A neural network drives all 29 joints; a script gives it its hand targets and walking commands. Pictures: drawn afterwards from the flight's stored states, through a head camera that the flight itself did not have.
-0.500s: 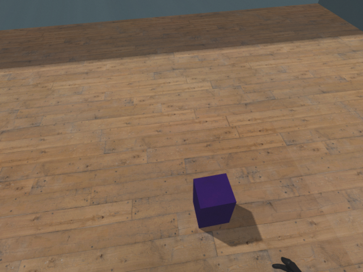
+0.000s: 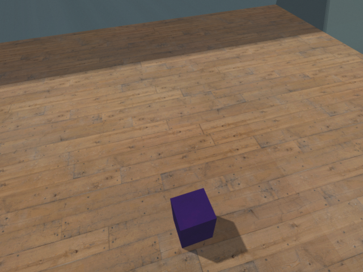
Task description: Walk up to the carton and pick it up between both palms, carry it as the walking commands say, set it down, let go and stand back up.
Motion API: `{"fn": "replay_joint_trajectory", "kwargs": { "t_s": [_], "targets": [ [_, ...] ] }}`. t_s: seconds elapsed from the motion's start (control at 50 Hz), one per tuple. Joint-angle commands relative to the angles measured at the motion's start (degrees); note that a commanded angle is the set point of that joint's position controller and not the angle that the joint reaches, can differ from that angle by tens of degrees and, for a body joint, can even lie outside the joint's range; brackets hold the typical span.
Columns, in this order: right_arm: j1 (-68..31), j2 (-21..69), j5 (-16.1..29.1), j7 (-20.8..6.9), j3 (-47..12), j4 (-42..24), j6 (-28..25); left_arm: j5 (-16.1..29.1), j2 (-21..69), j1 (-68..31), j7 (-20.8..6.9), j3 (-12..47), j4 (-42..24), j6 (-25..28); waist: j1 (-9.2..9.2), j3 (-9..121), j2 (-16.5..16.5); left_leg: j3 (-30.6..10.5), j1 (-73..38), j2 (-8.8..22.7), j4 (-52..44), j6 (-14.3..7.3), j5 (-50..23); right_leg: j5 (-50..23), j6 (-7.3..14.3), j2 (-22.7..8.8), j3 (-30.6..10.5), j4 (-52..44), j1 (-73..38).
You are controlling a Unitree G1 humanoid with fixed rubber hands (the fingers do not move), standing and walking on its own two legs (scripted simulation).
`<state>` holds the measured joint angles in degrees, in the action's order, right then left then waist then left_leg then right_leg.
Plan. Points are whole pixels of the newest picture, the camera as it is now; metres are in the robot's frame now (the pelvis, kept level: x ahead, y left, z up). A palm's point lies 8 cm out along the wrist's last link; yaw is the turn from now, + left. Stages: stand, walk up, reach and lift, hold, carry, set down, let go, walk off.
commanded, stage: walk up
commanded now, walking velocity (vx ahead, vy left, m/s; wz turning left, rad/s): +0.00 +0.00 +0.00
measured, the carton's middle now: (192, 219) +0.49 -0.03 -0.64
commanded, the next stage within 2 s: none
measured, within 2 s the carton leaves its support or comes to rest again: neither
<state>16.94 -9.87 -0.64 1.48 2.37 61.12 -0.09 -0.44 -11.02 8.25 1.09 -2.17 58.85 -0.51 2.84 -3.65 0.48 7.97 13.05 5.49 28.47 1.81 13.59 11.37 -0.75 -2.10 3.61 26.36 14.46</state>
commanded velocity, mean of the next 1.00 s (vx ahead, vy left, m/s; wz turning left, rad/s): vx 0.07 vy -0.10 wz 0.13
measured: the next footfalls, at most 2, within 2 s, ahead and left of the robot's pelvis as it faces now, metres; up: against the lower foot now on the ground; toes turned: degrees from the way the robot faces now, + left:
left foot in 0.34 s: +0.01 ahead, +0.09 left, +0.00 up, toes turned +11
right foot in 0.74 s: +0.25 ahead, -0.22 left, +0.00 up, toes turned +3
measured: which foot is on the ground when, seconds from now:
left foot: down 0.00-0.00, up 0.02-0.32, down 0.34-0.74, up 0.76-1.00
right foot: down 0.00-0.34, up 0.36-0.72, down 0.74-1.00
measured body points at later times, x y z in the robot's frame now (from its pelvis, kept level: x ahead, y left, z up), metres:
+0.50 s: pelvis +0.05 -0.03 +0.01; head +0.07 +0.01 +0.46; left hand +0.09 +0.23 -0.15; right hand -0.04 -0.28 -0.11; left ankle -0.02 +0.08 -0.74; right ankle +0.10 -0.18 -0.67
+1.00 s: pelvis +0.13 -0.12 +0.01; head +0.17 -0.14 +0.45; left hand +0.16 +0.14 -0.13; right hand +0.23 -0.36 -0.16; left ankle +0.07 -0.01 -0.70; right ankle +0.21 -0.22 -0.74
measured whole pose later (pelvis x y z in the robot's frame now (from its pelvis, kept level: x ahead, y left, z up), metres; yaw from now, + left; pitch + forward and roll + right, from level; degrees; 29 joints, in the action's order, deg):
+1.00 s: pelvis +0.13 -0.12 +0.01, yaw +10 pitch +0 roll +1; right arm 12.3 -13.0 -1.3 1.7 3.5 57.4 3.0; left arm -1.2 -11.0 10.1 1.5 -2.8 55.9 -0.4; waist -0.8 -3.8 -2.5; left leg 2.5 17.8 0.8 46.3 2.3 27.9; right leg 7.9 0.9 -3.7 6.4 24.8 16.6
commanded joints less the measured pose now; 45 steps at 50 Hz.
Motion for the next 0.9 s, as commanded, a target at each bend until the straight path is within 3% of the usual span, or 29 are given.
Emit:
{"fn": "replay_joint_trajectory", "kwargs": {
  "t_s": [0.0,0.04,0.1,0.18,0.2,0.22,0.24,0.26,0.3,0.32,0.34,0.36,0.4,0.42,0.46,0.5,0.52,0.54,0.62,0.68,0.7,0.72,0.74,0.76,0.78,0.8,0.82,0.86,0.88],
  "targets": [
    [3.58,-1.95,0.68,0.46,0.25,-0.81,1.92,-0.51,-11.03,6.52,0.47,-1.31,-0.62,1.18,-3.10,4.30,15.90,-3.31,6.29,-1.97,5.34,-0.85,17.52,-3.88,6.72,-18.48,-19.66,-16.08,-4.23],
    [2.62,-3.42,0.17,0.16,0.85,0.81,2.79,-0.47,-6.25,1.81,0.44,0.27,-0.87,1.42,-0.96,-0.41,11.54,-7.13,6.26,-1.38,10.96,-1.25,13.99,1.53,6.83,-14.35,-16.32,-18.23,-1.88],
    [5.17,-2.57,-0.27,-0.54,0.51,4.42,2.43,0.18,-4.28,-0.04,0.95,0.96,-0.71,1.53,0.24,1.05,8.76,-6.86,3.88,-2.21,11.90,-1.65,10.14,-4.86,6.62,-10.95,-10.44,-16.34,-3.06],
    [2.41,-1.92,-0.39,0.03,-0.15,4.63,2.30,-0.17,-4.66,3.14,1.16,0.54,1.02,1.62,-1.64,1.65,8.15,-6.78,2.74,-2.73,7.11,-1.32,9.33,-5.86,7.90,-11.56,-10.55,-14.36,-5.01],
    [3.09,-1.46,0.63,0.33,0.33,2.57,2.25,-0.84,-5.33,6.80,1.34,-0.64,0.52,1.51,-3.67,1.13,8.69,-6.34,5.63,-2.85,8.97,-0.29,11.35,-4.48,7.18,-13.20,-11.03,-14.51,-7.44],
    [6.94,-5.72,1.02,0.25,2.15,2.38,1.79,-0.82,-10.77,5.29,0.55,-3.11,-0.62,-0.51,-1.77,2.12,20.22,-4.81,5.56,-1.11,9.81,-1.05,12.99,24.05,6.00,-8.81,-4.71,-15.75,-4.39],
    [5.96,-5.21,0.35,-0.41,2.06,1.71,1.94,-0.76,-10.94,4.13,-0.11,-3.16,-2.04,-1.10,-1.89,0.88,18.38,-1.81,3.21,-3.34,9.89,-1.17,13.32,36.82,5.15,-9.67,-6.10,-17.60,2.43],
    [4.12,-3.35,-0.25,-0.79,1.54,0.56,1.86,-0.70,-9.57,2.51,-0.11,-2.60,-2.69,-1.26,-1.59,-1.31,13.16,0.26,0.90,-3.88,9.22,-1.30,10.73,37.00,5.29,-10.45,-6.03,-18.39,6.87],
    [12.41,-1.63,-0.31,-0.61,1.15,2.24,0.76,-0.70,-8.62,1.89,0.21,-2.09,-2.72,-1.37,2.23,-0.52,2.05,-1.46,-8.36,-3.31,0.35,-3.01,10.45,31.54,4.30,-7.61,-1.38,-9.14,10.69],
    [19.09,-4.15,-0.41,-0.23,1.99,4.46,0.02,-0.64,-6.93,0.80,0.19,-1.72,-3.32,-1.13,5.26,-0.26,-10.13,-11.21,-15.15,3.70,-8.91,-5.19,15.43,25.67,2.03,-4.24,3.12,4.69,17.30],
    [22.19,-10.64,-1.05,0.59,3.28,4.19,-0.46,-0.78,-2.05,-2.82,-0.07,-0.22,-6.44,-0.52,7.13,-3.86,-22.07,-37.12,-17.15,20.15,-23.13,-9.50,29.89,19.55,-1.63,1.95,4.58,18.52,31.22],
    [17.69,-11.25,-1.01,1.28,2.82,3.50,-0.29,-1.90,-3.02,-4.86,-0.42,-0.49,-7.02,-0.23,4.47,-9.54,-16.23,-42.31,-8.81,23.55,-27.60,-12.86,33.48,14.46,-1.87,-1.66,-2.69,24.36,31.76],
    [10.09,-8.15,-0.94,1.37,2.51,1.37,-1.36,-1.52,-5.61,-1.13,-1.94,-1.99,-5.94,-0.13,0.29,-7.93,-8.47,-31.29,-6.33,18.18,-23.68,-9.40,20.55,5.50,-2.82,-3.48,-5.50,26.78,26.26],
    [9.79,-6.93,-1.00,1.30,2.18,1.04,-2.15,-1.55,-5.57,0.62,-2.43,-2.36,-5.37,-0.07,-0.28,-6.55,-8.27,-25.02,-7.52,15.47,-22.24,-7.88,12.18,2.85,-3.17,-3.32,-4.49,26.44,24.65],
    [11.76,-5.45,-1.16,1.27,1.57,1.19,-3.29,-1.92,-3.77,3.54,-2.96,-2.20,-4.48,-0.22,-0.71,-3.21,-8.76,-17.21,-9.51,12.40,-17.26,-6.17,-11.47,-1.01,-3.25,-2.20,-2.26,26.67,21.73],
    [12.68,-6.37,-1.35,1.49,1.51,0.63,-3.43,-1.73,-2.69,3.74,-2.61,-1.98,-4.55,-0.86,-0.99,-1.73,-9.53,-11.84,-10.33,11.78,-10.03,-5.58,-42.34,-1.02,-3.40,-1.23,-0.48,25.66,19.34],
    [12.81,-8.93,-1.34,1.86,2.35,-0.59,-2.87,-1.78,-3.42,1.74,-2.32,-2.22,-6.47,-1.54,-0.36,-1.38,-12.05,-11.11,-12.04,12.63,-6.63,-5.77,-55.57,1.27,-3.47,-0.26,0.78,27.28,20.59],
    [13.59,-9.40,-1.30,2.03,2.53,-0.86,-2.44,-1.66,-3.35,0.05,-2.35,-2.01,-7.45,-2.08,0.44,-0.22,-14.15,-10.06,-13.31,12.56,-5.56,-5.79,-59.46,2.04,-3.14,-0.06,1.00,26.91,21.02],
    [13.46,-10.30,-1.36,2.32,3.20,-2.21,-1.06,-1.17,-2.29,-3.91,-2.87,-0.96,-9.20,-3.27,1.73,-0.46,-18.63,-7.90,-10.74,10.99,-5.86,-5.57,-49.45,-0.60,-1.51,0.38,1.64,16.49,15.04],
    [9.48,-12.57,-1.39,2.52,4.31,-3.54,-0.63,-0.76,-4.22,0.63,-2.49,-1.66,-8.23,-2.61,-0.60,0.67,-18.51,-9.71,-7.35,11.90,-3.87,-4.10,-42.12,0.31,-1.07,0.63,1.34,6.95,4.42],
    [7.12,-11.49,-1.17,2.11,4.06,-4.01,-0.78,-0.26,-4.72,6.54,-1.74,-1.94,-5.99,-1.48,-3.48,2.69,-15.62,-7.78,-5.51,8.77,1.37,-2.09,-34.80,-7.02,-0.85,0.60,2.36,-2.22,-4.69],
    [10.02,-7.19,-0.88,1.50,2.94,-3.50,-1.00,-0.60,-7.36,11.98,-0.89,-2.52,-3.75,0.41,-4.93,6.09,-7.08,-6.20,0.04,3.39,8.63,-0.37,-17.44,-16.98,-1.39,-3.46,1.46,-5.72,-15.17],
    [14.02,-1.22,-0.76,0.99,1.66,-3.61,-0.51,-1.60,-11.97,14.66,-0.48,-2.74,-4.53,2.08,-4.83,9.27,8.47,-4.16,9.01,-3.25,17.80,1.58,20.03,-41.37,-1.15,-17.43,-11.06,-5.54,-21.45],
    [20.30,-1.56,0.81,1.69,2.42,-2.63,0.69,-0.42,-15.87,15.03,-0.19,-3.71,-4.85,2.15,-3.29,19.93,15.66,-9.14,7.81,-2.53,25.97,0.90,27.74,-56.18,6.19,-27.37,-19.98,-3.78,-24.85],
    [14.49,-5.02,0.76,1.58,2.64,-3.13,1.47,-0.40,-16.04,11.52,0.26,-3.76,-5.66,1.88,-3.64,19.37,13.66,-10.45,6.69,-1.75,30.40,0.60,26.42,-43.76,9.08,-26.06,-20.20,-5.92,-19.83],
    [8.51,-5.97,0.13,1.09,2.59,-4.06,1.96,-0.64,-12.25,7.34,0.57,-3.16,-6.14,1.54,-3.86,12.62,12.27,-9.83,8.08,-1.38,31.19,0.45,23.23,-32.47,8.74,-21.40,-16.18,-7.32,-13.00],
    [7.02,-5.02,-0.25,0.54,2.26,-3.43,2.18,-0.97,-8.58,3.53,0.83,-2.28,-5.77,1.04,-2.32,7.79,11.12,-9.62,7.22,-0.56,29.16,0.40,19.01,-25.05,7.57,-16.69,-12.50,-8.10,-7.48],
    [9.54,-3.63,-0.53,-0.29,1.54,-1.06,3.03,-0.62,-5.96,0.50,0.61,-1.48,-5.91,0.67,-0.09,4.34,12.51,-7.90,3.53,-1.62,25.21,0.18,14.28,-20.01,6.35,-13.25,-7.93,-9.83,-0.88],
    [8.82,-3.97,-0.61,-0.29,1.50,-1.16,3.43,-0.70,-6.17,0.44,0.49,-1.59,-5.82,0.67,-0.32,4.24,11.67,-7.44,3.04,-2.49,23.18,0.20,13.64,-17.02,6.60,-12.98,-8.18,-10.55,-0.12]
  ]
}}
